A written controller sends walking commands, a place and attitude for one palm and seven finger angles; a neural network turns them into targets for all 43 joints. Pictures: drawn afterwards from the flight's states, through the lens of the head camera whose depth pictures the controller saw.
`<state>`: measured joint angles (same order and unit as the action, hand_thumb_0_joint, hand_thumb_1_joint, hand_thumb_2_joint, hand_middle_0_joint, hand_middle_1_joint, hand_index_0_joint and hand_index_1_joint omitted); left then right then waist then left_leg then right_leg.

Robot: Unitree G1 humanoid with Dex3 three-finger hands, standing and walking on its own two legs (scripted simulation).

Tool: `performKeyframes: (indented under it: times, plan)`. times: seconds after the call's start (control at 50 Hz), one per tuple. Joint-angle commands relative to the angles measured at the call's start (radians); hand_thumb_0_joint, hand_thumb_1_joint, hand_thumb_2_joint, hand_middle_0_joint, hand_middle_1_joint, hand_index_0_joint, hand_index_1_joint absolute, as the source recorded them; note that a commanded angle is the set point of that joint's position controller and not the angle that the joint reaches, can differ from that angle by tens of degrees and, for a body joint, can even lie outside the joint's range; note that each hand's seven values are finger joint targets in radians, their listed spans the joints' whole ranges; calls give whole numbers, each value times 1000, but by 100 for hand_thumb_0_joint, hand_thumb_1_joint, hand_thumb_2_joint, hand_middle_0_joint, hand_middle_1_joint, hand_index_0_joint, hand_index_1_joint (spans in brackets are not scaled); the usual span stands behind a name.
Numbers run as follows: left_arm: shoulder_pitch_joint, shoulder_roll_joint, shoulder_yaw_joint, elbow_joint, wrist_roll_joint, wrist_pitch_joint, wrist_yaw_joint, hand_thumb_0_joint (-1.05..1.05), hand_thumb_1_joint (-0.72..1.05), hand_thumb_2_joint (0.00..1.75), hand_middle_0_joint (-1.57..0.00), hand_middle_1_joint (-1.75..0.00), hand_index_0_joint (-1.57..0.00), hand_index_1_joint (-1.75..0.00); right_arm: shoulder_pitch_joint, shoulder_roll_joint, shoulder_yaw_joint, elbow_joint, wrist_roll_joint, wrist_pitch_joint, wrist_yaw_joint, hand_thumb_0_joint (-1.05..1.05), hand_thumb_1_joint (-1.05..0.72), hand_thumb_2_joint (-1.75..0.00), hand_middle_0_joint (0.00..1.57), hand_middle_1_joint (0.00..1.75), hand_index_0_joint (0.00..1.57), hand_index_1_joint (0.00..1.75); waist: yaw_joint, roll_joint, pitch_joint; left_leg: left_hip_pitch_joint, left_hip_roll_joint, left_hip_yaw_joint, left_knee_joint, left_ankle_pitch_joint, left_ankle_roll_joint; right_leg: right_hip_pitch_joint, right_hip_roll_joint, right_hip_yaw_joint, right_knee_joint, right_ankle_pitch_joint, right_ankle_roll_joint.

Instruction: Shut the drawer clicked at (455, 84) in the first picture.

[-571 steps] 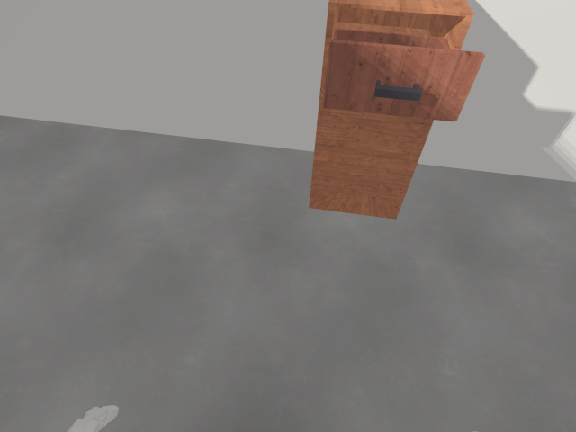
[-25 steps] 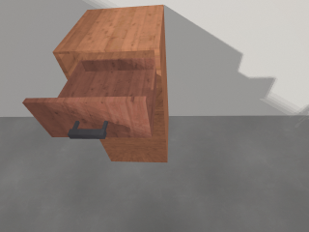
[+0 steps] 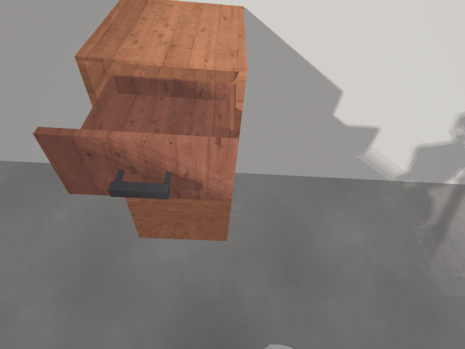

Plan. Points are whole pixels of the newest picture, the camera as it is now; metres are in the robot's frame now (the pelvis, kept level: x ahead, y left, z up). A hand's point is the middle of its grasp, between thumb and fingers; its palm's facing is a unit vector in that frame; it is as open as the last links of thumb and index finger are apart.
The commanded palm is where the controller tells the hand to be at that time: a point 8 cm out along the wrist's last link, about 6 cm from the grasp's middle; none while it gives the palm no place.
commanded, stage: look again from close up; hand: left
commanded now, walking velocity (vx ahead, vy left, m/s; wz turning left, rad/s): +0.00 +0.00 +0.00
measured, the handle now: (142, 182) +0.42 +0.20 +0.02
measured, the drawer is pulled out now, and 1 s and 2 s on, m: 0.28 0.28 0.28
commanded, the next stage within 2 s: shuffle to correct the standing spot in 0.62 s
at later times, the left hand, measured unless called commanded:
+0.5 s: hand out of the picture +0.11 +0.11 -0.18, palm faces +0.04 -0.97 -0.25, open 7.3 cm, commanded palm none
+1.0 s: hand out of the picture +0.01 +0.13 -0.19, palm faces +0.07 -0.98 -0.21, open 7.4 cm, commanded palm none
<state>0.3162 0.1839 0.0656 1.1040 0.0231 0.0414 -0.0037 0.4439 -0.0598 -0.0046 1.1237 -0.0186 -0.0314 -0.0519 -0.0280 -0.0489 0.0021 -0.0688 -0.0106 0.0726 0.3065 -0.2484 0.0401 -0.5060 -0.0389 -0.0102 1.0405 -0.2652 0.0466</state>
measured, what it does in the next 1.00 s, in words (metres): steps on the spot: right foot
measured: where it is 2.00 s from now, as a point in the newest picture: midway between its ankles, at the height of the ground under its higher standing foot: outside the picture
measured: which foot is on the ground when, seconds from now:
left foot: down 0.00-1.00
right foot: up 0.00-0.14, down 0.16-1.00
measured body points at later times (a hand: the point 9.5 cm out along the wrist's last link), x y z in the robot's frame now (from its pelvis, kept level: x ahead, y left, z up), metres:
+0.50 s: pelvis +0.04 -0.06 -0.02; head +0.06 -0.11 +0.42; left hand +0.11 +0.16 -0.16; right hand +0.06 -0.28 -0.20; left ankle -0.05 +0.09 -0.75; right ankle +0.04 -0.17 -0.75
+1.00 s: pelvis +0.02 -0.05 -0.02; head +0.03 -0.07 +0.43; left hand +0.01 +0.18 -0.17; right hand -0.04 -0.27 -0.19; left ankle -0.05 +0.09 -0.75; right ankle +0.04 -0.17 -0.75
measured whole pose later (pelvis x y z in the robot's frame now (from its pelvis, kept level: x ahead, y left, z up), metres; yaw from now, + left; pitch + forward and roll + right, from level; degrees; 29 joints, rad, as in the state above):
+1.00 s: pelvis +0.02 -0.05 -0.02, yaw +1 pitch -2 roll +1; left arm 0.31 0.14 0.04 1.09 0.02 0.01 0.00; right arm 0.40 -0.15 0.00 1.13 -0.03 0.00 -0.01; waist 0.00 0.03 0.04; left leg -0.09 0.05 0.04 0.51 -0.39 -0.04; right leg -0.28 -0.04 -0.04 0.63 -0.34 -0.03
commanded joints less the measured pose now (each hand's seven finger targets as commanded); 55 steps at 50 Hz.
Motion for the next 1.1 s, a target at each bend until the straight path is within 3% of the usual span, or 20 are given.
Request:
performKeyframes:
  times: [0.0, 0.06, 0.08, 0.1, 0.12, 0.14, 0.16, 0.18, 0.2, 0.24, 0.28, 0.32, 0.44, 0.7, 0.84, 0.9, 0.98, 1.02, 1.04, 1.08]
  plan:
    - [-110, 0, -14, -88, -7, -32, 7, 0, 90, 90, -20, -30, -20, -30, 113, -163, -27, 13, -10, -18, -16, 0, -90, -90, 20, 30, 20, 30, -22, 194, 86, 90, 294, -187, -26, 569, 124, -101, -30, -24, -163, -71, -8]
    - [-131, -12, -23, -86, -13, -41, 12, 0, 90, 90, -20, -30, -20, -30, 92, -170, -32, 24, -12, -6, -11, 0, -90, -90, 20, 30, 20, 30, -27, 233, 71, 29, 272, -166, 27, 617, 107, 59, -2, -70, -341, -102, -24]
    - [1, 23, -40, 17, -7, -58, 44, 0, 90, 90, -20, -30, -20, -30, -50, -230, -35, -18, 0, -22, 13, 0, -90, -90, 20, 30, 20, 30, 55, 233, 15, -205, 260, -80, 206, 484, 50, 280, -86, 22, -342, 77, -105]
    - [93, 71, -32, -13, -9, -65, 36, 0, 90, 90, -20, -30, -20, -30, -108, -143, -18, -94, -8, -13, 24, 0, -90, -90, 20, 30, 20, 30, 109, 72, 55, -349, 131, -24, 207, -71, -1, 318, -53, 45, -520, -39, -89]
    - [103, 83, -23, -13, -4, -75, 40, 0, 90, 90, -20, -30, -20, -30, -39, -115, -12, -86, -11, -18, 28, 0, -90, -90, 20, 30, 20, 30, 70, 53, 5, -307, 56, -26, 280, -78, -12, 314, -136, 166, -534, 147, -136]
    - [60, 104, -26, -7, -7, -84, 42, 0, 90, 90, -20, -30, -20, -30, 26, -65, 2, -63, -4, -13, 25, 0, -90, -90, 20, 30, 20, 30, 29, 25, -39, -247, 37, -17, 304, -134, -19, 294, -193, 182, -560, 182, -177]
    - [7, 115, -30, -20, -9, -85, 41, 0, 90, 90, -20, -30, -20, -30, 54, -46, 7, -56, -7, -6, 28, 0, -90, -90, 20, 30, 20, 30, 7, 71, -62, -170, 36, -29, 217, -122, -29, 284, -188, 152, -533, 303, -177]
    - [-29, 104, -41, -37, -5, -73, 40, 0, 90, 90, -20, -30, -20, -30, 70, -46, 4, -62, -6, -12, 34, 0, -90, -90, 20, 30, 20, 30, -4, 164, -10, -140, 30, -53, 138, -52, -31, 215, -134, 85, -472, 177, -141]
    - [-35, 76, -37, -36, -7, -75, 40, 0, 90, 90, -20, -30, -20, -30, 77, -91, -5, -46, -3, -15, 30, 0, -90, -90, 20, 30, 20, 30, -3, 156, -49, -118, 103, -107, 170, 284, -17, 252, -50, 26, -385, 282, -97]
    - [-32, 45, -38, -18, -18, -82, 45, 0, 90, 90, -20, -30, -20, -30, 54, -156, -17, -45, 5, -6, 15, 0, -90, -90, 20, 30, 20, 30, 12, 16, -49, -124, 129, -74, 242, 519, -17, 340, -48, -1, -384, 470, -88]
    - [-30, 57, -34, -6, -21, -88, 47, 0, 90, 90, -20, -30, -20, -30, 45, -159, -18, -51, 5, 1, 9, 0, -90, -90, 20, 30, 20, 30, 8, -36, 5, -141, 99, -54, 242, 451, -33, 349, -76, 12, -387, 659, -94]
    - [-34, 73, -31, -9, -23, -87, 49, 0, 90, 90, -20, -30, -20, -30, 25, -152, -18, -54, 7, 6, 8, 0, -90, -90, 20, 30, 20, 30, 5, -4, 12, -126, 84, -44, 218, 343, -43, 353, -96, 33, -405, 726, -95]
    - [-54, 84, -26, -30, -15, -78, 48, 0, 90, 90, -20, -30, -20, -30, -30, -150, -22, -64, 4, 24, 12, 0, -90, -90, 20, 30, 20, 30, -3, -53, 7, -89, 74, -36, 178, 93, -51, 345, -109, 71, -504, 585, -109]
    - [-73, 111, -20, -47, -14, -67, 35, 0, 90, 90, -20, -30, -20, -30, -92, -181, -16, -47, 3, 32, 21, 0, -90, -90, 20, 30, 20, 30, 6, 33, 39, -56, 94, -37, 101, 50, -51, 313, -84, 74, -633, 221, -104]
    - [-31, 141, 1, -60, -5, -55, 28, 0, 90, 90, -20, -30, -20, -30, -17, -161, -7, -20, -8, 32, 36, 0, -90, -90, 20, 30, 20, 30, 23, -19, 120, -134, 46, 2, 174, -163, -29, 220, -126, 174, -745, -321, -154]
    - [-42, 118, 4, -79, -5, -49, 24, 0, 90, 90, -20, -30, -20, -30, 42, -161, -6, -6, -11, 25, 38, 0, -90, -90, 20, 30, 20, 30, 9, 41, 146, -124, 55, -25, 110, -176, -15, 160, -84, 114, -651, -342, -143]
    - [-71, 32, -11, -117, 1, -59, 14, 0, 90, 90, -20, -30, -20, -30, 73, -212, -17, -5, -8, 12, 32, 0, -90, -90, 20, 30, 20, 30, 9, 269, 197, -205, 205, -213, -64, -191, 69, 153, 43, -94, -369, -181, -103]
    - [-14, 18, -11, -98, 0, -74, 10, 0, 90, 90, -20, -30, -20, -30, 24, -196, -10, -19, -4, 1, 27, 0, -90, -90, 20, 30, 20, 30, 53, 178, 170, -245, 172, -164, 34, -10, 68, 259, 26, -51, -403, -73, -117]
    - [57, 38, -3, -74, -3, -81, 11, 0, 90, 90, -20, -30, -20, -30, 6, -182, -6, -31, -1, -4, 26, 0, -90, -90, 20, 30, 20, 30, 85, 84, 137, -307, 113, -99, 145, 8, 45, 368, -18, 33, -454, -14, -138]
    - [221, 150, 23, -12, -8, -89, 23, 0, 90, 90, -20, -30, -20, -30, -22, -133, -6, -63, 2, -5, 29, 0, -90, -90, 20, 30, 20, 30, 121, -219, 63, -483, -4, 42, 473, -301, -24, 549, -293, 371, -677, 95, -252]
